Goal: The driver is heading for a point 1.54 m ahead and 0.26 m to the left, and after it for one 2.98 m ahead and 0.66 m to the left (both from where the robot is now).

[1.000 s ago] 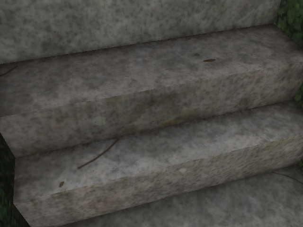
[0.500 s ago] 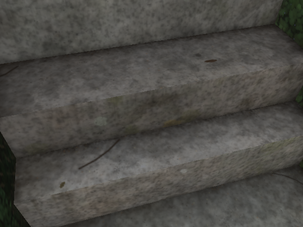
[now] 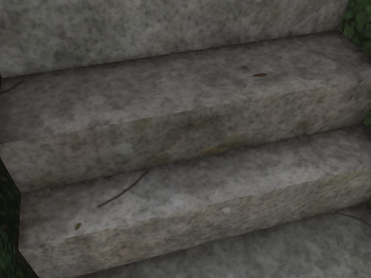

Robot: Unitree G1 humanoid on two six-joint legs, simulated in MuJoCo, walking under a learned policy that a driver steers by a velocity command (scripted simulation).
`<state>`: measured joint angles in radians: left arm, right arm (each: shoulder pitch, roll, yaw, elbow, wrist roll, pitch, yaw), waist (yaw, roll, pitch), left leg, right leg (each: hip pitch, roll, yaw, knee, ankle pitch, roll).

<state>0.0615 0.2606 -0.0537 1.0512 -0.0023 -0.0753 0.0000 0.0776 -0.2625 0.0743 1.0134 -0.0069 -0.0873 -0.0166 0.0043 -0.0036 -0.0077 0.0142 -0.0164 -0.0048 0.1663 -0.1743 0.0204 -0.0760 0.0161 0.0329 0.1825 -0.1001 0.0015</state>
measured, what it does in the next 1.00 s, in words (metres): stands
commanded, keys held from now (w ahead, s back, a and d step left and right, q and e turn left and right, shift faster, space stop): w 0.46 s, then no key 0.54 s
